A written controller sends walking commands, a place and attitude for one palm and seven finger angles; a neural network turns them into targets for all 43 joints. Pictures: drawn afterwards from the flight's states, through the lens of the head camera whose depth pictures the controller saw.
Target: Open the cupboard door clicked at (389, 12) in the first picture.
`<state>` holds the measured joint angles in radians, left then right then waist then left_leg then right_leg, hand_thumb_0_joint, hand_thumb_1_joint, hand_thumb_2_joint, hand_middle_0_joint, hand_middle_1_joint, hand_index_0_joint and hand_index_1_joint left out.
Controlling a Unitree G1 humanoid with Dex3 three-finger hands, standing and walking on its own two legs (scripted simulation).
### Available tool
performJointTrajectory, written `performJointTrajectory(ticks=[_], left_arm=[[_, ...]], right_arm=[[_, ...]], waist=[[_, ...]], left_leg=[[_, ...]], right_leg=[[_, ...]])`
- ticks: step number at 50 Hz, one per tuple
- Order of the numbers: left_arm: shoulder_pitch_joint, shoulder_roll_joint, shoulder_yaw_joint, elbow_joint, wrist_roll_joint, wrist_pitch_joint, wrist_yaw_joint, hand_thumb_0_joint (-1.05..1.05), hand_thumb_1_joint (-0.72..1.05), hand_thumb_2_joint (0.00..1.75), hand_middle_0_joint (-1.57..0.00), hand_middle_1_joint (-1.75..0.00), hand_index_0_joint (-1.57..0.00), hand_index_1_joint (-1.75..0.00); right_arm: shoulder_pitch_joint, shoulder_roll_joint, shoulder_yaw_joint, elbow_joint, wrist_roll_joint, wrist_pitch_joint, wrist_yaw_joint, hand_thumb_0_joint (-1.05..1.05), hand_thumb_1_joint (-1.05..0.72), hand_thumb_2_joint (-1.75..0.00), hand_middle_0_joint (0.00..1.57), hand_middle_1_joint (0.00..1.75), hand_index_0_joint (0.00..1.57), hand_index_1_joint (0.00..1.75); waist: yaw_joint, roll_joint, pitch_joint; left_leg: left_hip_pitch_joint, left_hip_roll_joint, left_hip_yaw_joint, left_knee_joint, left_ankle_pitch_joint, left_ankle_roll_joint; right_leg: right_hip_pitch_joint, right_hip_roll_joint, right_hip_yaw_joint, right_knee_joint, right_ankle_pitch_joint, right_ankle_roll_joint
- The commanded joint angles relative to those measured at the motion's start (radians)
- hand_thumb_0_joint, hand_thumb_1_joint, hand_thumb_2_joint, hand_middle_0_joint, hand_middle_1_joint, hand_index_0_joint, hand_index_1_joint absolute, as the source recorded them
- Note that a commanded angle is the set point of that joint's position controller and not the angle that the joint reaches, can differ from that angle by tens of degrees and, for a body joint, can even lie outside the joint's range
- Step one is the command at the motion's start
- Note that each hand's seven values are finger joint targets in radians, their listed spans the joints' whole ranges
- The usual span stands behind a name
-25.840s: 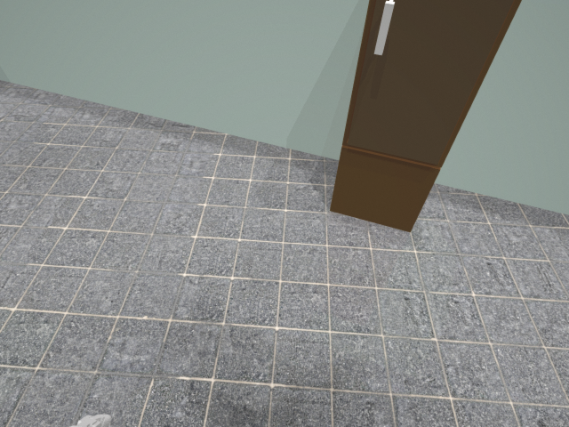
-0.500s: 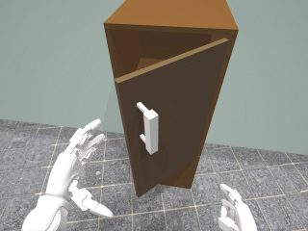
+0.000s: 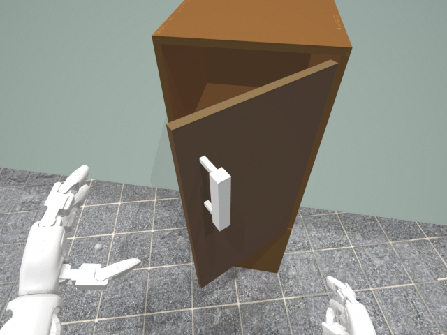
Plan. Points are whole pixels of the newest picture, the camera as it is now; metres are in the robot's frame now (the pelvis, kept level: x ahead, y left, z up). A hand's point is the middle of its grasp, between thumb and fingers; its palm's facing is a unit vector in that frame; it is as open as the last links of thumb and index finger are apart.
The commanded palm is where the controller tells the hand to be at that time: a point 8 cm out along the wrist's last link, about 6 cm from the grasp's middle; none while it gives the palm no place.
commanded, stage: draw the hand back to the body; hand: left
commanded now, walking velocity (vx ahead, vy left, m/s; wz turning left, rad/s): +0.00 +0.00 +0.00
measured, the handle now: (213, 193) +0.32 +0.07 +0.11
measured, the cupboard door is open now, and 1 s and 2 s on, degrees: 44 44 44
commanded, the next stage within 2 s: step back with the hand held close in 0.76 s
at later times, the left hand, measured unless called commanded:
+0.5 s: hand (54, 229) +0.19 +0.26 +0.16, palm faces +0.46 -0.79 -0.41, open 8.0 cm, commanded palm +0.14 +0.29 +0.17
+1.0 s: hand (49, 227) +0.19 +0.26 +0.17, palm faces +0.46 -0.77 -0.44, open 7.4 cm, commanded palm +0.13 +0.29 +0.18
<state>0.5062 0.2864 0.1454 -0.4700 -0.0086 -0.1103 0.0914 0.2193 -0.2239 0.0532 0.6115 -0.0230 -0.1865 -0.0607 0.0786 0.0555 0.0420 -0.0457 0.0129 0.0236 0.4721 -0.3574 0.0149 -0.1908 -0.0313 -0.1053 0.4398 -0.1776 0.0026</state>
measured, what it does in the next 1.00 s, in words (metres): stands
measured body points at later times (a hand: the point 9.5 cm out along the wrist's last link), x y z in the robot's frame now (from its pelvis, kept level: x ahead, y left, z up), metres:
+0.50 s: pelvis +0.00 +0.00 +0.00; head -0.01 -0.02 +0.45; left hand +0.16 +0.30 +0.18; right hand +0.19 -0.22 -0.08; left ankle -0.06 +0.10 -0.74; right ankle +0.04 -0.12 -0.74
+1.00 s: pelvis -0.01 +0.00 +0.00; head -0.01 -0.01 +0.45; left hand +0.16 +0.30 +0.19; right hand +0.18 -0.22 -0.08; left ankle -0.06 +0.10 -0.74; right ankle +0.04 -0.13 -0.74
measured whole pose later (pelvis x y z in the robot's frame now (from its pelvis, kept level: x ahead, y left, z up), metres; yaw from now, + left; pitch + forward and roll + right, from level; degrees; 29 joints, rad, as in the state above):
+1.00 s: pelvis -0.01 +0.00 +0.00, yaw -1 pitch -3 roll -1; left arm 0.43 0.35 0.40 -0.38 -0.02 -0.19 0.11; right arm 0.18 -0.22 0.04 0.62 -0.01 -0.12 -0.06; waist 0.06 0.05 0.05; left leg -0.06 0.02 0.04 0.44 -0.32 0.01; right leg -0.21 -0.02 -0.09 0.38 -0.12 0.00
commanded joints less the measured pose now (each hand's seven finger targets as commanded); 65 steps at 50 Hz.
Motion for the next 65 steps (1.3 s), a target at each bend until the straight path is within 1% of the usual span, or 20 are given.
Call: performJointTrajectory(ticks=[1, 9, 17, 19, 26, 29, 32, 40, 42, 43, 44, 45, 46, 47, 49, 53, 57, 62, 63, 65], left_arm=[[-0.076, 0.15, 0.148, -0.211, 0.002, -0.079, 0.029, 0.0, 0.27, 0.63, -0.18, -0.3, -0.18, -0.3], [-0.08, 0.182, 0.223, -0.175, -0.007, -0.084, 0.032, 0.0, 0.55, 0.75, -0.19, -0.3, -0.19, -0.3], [-0.134, 0.229, 0.306, -0.131, -0.018, -0.086, 0.039, 0.0, 0.83, 0.87, -0.2, -0.3, -0.2, -0.3], [-0.148, 0.237, 0.319, -0.125, -0.019, -0.086, 0.041, 0.0, 0.9, 0.9, -0.2, -0.3, -0.2, -0.3], [-0.159, 0.218, 0.282, -0.134, -0.016, -0.087, 0.038, 0.0, 0.9, 0.9, -0.2, -0.3, -0.2, -0.3], [-0.166, 0.23, 0.295, -0.147, -0.014, -0.089, 0.042, 0.0, 0.9, 0.9, -0.2, -0.3, -0.2, -0.3], [-0.153, 0.227, 0.297, -0.146, -0.014, -0.09, 0.042, 0.0, 0.9, 0.9, -0.2, -0.3, -0.2, -0.3], [-0.159, 0.212, 0.284, -0.126, -0.015, -0.092, 0.038, 0.0, 0.9, 0.9, -0.2, -0.3, -0.2, -0.3], [-0.158, 0.223, 0.296, -0.126, -0.016, -0.095, 0.04, 0.0, 0.9, 0.9, -0.2, -0.3, -0.2, -0.3], [-0.156, 0.236, 0.303, -0.116, -0.015, -0.094, 0.041, 0.0, 0.9, 0.9, -0.2, -0.3, -0.2, -0.3], [-0.266, 0.263, 0.317, -0.175, -0.014, -0.102, 0.046, 0.0, 0.9, 0.9, -0.2, -0.3, -0.2, -0.3], [-0.317, 0.366, 0.444, -0.17, -0.019, -0.144, 0.053, 0.0, 0.9, 0.9, -0.2, -0.3, -0.2, -0.3], [-0.194, 0.281, 0.384, -0.075, -0.016, -0.144, 0.04, 0.0, 0.9, 0.9, -0.2, -0.3, -0.2, -0.3], [-0.147, 0.259, 0.363, -0.085, -0.011, -0.145, 0.032, 0.0, 0.9, 0.9, -0.2, -0.3, -0.2, -0.3], [-0.114, 0.254, 0.356, -0.121, -0.01, -0.158, 0.031, 0.0, 0.9, 0.9, -0.2, -0.3, -0.2, -0.3], [-0.019, 0.286, 0.393, -0.173, -0.009, -0.159, 0.045, 0.0, 0.9, 0.9, -0.2, -0.3, -0.2, -0.3], [0.026, 0.302, 0.423, -0.214, -0.009, -0.157, 0.054, 0.0, 0.9, 0.9, -0.2, -0.3, -0.2, -0.3], [0.032, 0.307, 0.444, -0.235, -0.004, -0.165, 0.068, 0.0, 0.9, 0.9, -0.2, -0.3, -0.2, -0.3], [0.02, 0.317, 0.454, -0.256, 0.0, -0.17, 0.071, 0.0, 0.9, 0.9, -0.2, -0.3, -0.2, -0.3], [0.025, 0.299, 0.45, -0.242, 0.008, -0.175, 0.079, 0.0, 0.9, 0.9, -0.2, -0.3, -0.2, -0.3]], right_arm=[[-0.128, -0.093, -0.053, -0.158, 0.004, -0.05, -0.012, 0.0, -0.9, -0.9, 0.2, 0.3, 0.2, 0.3], [-0.136, -0.096, -0.065, -0.137, 0.005, -0.032, -0.008, 0.0, -0.9, -0.9, 0.2, 0.3, 0.2, 0.3], [-0.147, -0.097, -0.072, -0.125, 0.01, -0.013, -0.012, 0.0, -0.9, -0.9, 0.2, 0.3, 0.2, 0.3], [-0.149, -0.098, -0.072, -0.119, 0.011, -0.013, -0.014, 0.0, -0.9, -0.9, 0.2, 0.3, 0.2, 0.3], [-0.149, -0.105, -0.076, -0.119, 0.008, -0.021, -0.007, 0.0, -0.9, -0.9, 0.2, 0.3, 0.2, 0.3], [-0.151, -0.103, -0.074, -0.117, 0.007, -0.024, -0.009, 0.0, -0.9, -0.9, 0.2, 0.3, 0.2, 0.3], [-0.149, -0.101, -0.074, -0.118, 0.006, -0.026, -0.006, 0.0, -0.9, -0.9, 0.2, 0.3, 0.2, 0.3], [-0.152, -0.1, -0.074, -0.115, 0.01, -0.025, -0.006, 0.0, -0.9, -0.9, 0.2, 0.3, 0.2, 0.3], [-0.153, -0.101, -0.075, -0.117, 0.007, -0.028, -0.006, 0.0, -0.9, -0.9, 0.2, 0.3, 0.2, 0.3], [-0.157, -0.106, -0.077, -0.112, 0.008, -0.028, -0.008, 0.0, -0.9, -0.9, 0.2, 0.3, 0.2, 0.3], [-0.163, -0.105, -0.074, -0.112, 0.009, -0.031, -0.009, 0.0, -0.9, -0.9, 0.2, 0.3, 0.2, 0.3], [-0.133, -0.116, -0.062, -0.153, 0.02, -0.008, -0.014, 0.0, -0.9, -0.9, 0.2, 0.3, 0.2, 0.3], [-0.124, -0.1, -0.066, -0.141, 0.015, 0.012, -0.014, 0.0, -0.9, -0.9, 0.2, 0.3, 0.2, 0.3], [-0.125, -0.113, -0.071, -0.155, 0.013, 0.022, -0.01, 0.0, -0.9, -0.9, 0.2, 0.3, 0.2, 0.3], [-0.13, -0.12, -0.075, -0.163, 0.01, 0.033, -0.01, 0.0, -0.9, -0.9, 0.2, 0.3, 0.2, 0.3], [-0.127, -0.126, -0.091, -0.185, 0.011, 0.048, -0.011, 0.0, -0.9, -0.9, 0.2, 0.3, 0.2, 0.3], [-0.121, -0.117, -0.103, -0.212, 0.016, 0.067, -0.012, 0.0, -0.9, -0.9, 0.2, 0.3, 0.2, 0.3], [-0.111, -0.121, -0.112, -0.224, 0.017, 0.074, -0.019, 0.0, -0.9, -0.9, 0.2, 0.3, 0.2, 0.3], [-0.12, -0.127, -0.114, -0.226, 0.017, 0.071, -0.022, 0.0, -0.9, -0.9, 0.2, 0.3, 0.2, 0.3], [-0.103, -0.124, -0.115, -0.232, 0.01, 0.067, -0.029, 0.0, -0.9, -0.9, 0.2, 0.3, 0.2, 0.3]], waist=[[-0.005, 0.002, -0.098], [0.001, 0.0, -0.097], [0.003, -0.007, -0.08], [0.003, 0.039, -0.073], [-0.002, -0.004, -0.078], [0.001, 0.047, -0.079], [0.002, 0.013, -0.083], [-0.003, 0.032, -0.056], [0.002, -0.005, -0.068], [0.002, 0.0, -0.055], [-0.006, 0.051, -0.075], [-0.056, 0.0, 0.032], [-0.058, -0.08, 0.01], [-0.059, -0.09, -0.03], [-0.058, -0.011, -0.095], [-0.051, 0.005, -0.207], [-0.059, -0.051, -0.209], [-0.065, -0.038, -0.173], [-0.06, 0.012, -0.166], [-0.064, -0.003, -0.145]], left_leg=[[-0.138, 0.012, -0.03, -0.123, 0.336, -0.013], [-0.106, 0.019, -0.025, -0.134, 0.417, -0.018], [-0.104, 0.016, -0.016, -0.149, 0.353, -0.012], [-0.101, 0.016, -0.016, -0.154, 0.355, -0.015], [-0.094, 0.014, -0.021, -0.158, 0.348, -0.01], [-0.096, 0.011, -0.022, -0.161, 0.345, -0.016], [-0.096, 0.016, -0.023, -0.16, 0.362, -0.018], [-0.107, 0.015, -0.023, -0.168, 0.305, -0.016], [-0.11, 0.014, -0.027, -0.168, 0.296, -0.012], [-0.114, 0.016, -0.029, -0.168, 0.287, -0.014], [-0.105, 0.011, -0.024, -0.168, 0.275, -0.013], [-0.204, 0.025, -0.024, -0.152, 0.157, 0.005], [-0.197, 0.021, -0.037, -0.132, 0.138, 0.013], [-0.178, 0.02, -0.027, -0.111, 0.16, 0.015], [-0.181, 0.027, -0.031, -0.104, 0.224, 0.007], [-0.2, 0.044, -0.046, -0.065, 0.374, -0.003], [-0.257, 0.056, -0.051, -0.04, 0.357, -0.002], [-0.362, 0.071, -0.084, -0.048, 0.212, 0.015], [-0.392, 0.076, -0.095, -0.064, 0.18, 0.022], [-0.467, 0.096, -0.112, -0.091, 0.102, 0.035]], right_leg=[[0.201, 0.009, 0.064, -0.051, 0.149, -0.029], [0.216, 0.012, 0.066, -0.063, 0.199, -0.025], [0.213, 0.014, 0.073, -0.087, 0.163, -0.025], [0.209, 0.012, 0.075, -0.089, 0.156, -0.027], [0.207, 0.015, 0.069, -0.093, 0.149, -0.023], [0.212, 0.013, 0.07, -0.091, 0.146, -0.027], [0.216, 0.016, 0.07, -0.089, 0.156, -0.024], [0.197, 0.016, 0.068, -0.099, 0.11, -0.025], [0.206, 0.016, 0.07, -0.1, 0.108, -0.025], [0.203, 0.017, 0.072, -0.1, 0.101, -0.027], [0.203, 0.013, 0.079, -0.103, 0.097, -0.027], [0.09, -0.024, 0.164, -0.13, 0.126, -0.025], [0.074, -0.042, 0.161, -0.14, 0.112, -0.023], [0.069, -0.051, 0.169, -0.134, 0.131, -0.024], [0.094, -0.065, 0.153, -0.077, 0.231, -0.029], [0.141, -0.076, 0.144, 0.026, 0.4, -0.03], [0.101, -0.082, 0.16, 0.081, 0.412, -0.024], [0.068, -0.079, 0.181, 0.122, 0.311, -0.021], [0.074, -0.073, 0.179, 0.138, 0.29, -0.019], [0.096, -0.056, 0.165, 0.188, 0.238, -0.006]])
